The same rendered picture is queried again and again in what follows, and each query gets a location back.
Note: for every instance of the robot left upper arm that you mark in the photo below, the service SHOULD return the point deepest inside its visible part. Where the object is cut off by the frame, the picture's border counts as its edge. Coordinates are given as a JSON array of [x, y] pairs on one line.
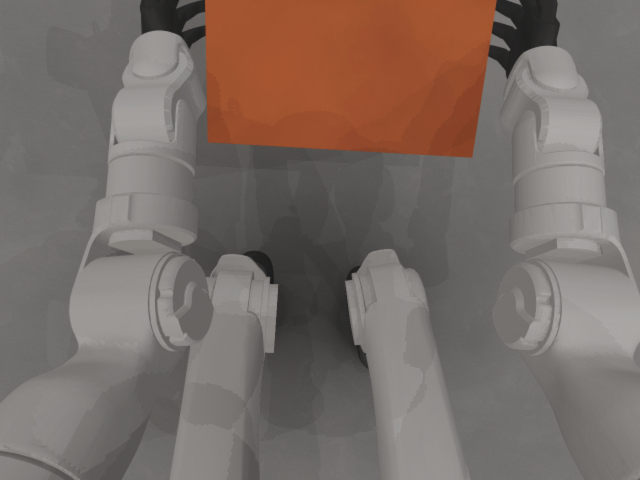
[[133, 317]]

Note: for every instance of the carton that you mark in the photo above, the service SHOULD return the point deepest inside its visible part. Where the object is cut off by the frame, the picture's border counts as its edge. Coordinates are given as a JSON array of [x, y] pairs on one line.
[[391, 76]]

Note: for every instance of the robot right forearm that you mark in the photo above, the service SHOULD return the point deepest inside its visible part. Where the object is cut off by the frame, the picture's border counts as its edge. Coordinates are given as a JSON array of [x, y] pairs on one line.
[[558, 165]]

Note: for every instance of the robot right upper arm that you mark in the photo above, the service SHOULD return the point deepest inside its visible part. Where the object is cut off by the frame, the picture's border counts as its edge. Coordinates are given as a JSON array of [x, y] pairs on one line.
[[577, 327]]

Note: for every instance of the robot left forearm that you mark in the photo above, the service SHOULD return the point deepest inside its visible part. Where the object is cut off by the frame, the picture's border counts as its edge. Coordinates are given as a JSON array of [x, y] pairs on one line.
[[152, 154]]

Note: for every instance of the robot left hand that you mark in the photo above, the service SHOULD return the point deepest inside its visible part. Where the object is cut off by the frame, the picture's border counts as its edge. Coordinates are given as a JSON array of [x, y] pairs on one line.
[[162, 15]]

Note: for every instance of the robot right shin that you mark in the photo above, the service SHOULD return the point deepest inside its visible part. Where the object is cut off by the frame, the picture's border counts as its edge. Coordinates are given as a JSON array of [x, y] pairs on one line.
[[412, 278]]

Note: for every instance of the right robot thigh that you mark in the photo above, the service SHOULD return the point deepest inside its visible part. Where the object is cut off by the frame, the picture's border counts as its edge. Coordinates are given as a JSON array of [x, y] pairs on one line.
[[417, 434]]

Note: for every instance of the robot right hand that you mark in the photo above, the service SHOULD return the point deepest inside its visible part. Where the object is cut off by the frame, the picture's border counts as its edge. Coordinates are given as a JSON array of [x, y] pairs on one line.
[[536, 25]]

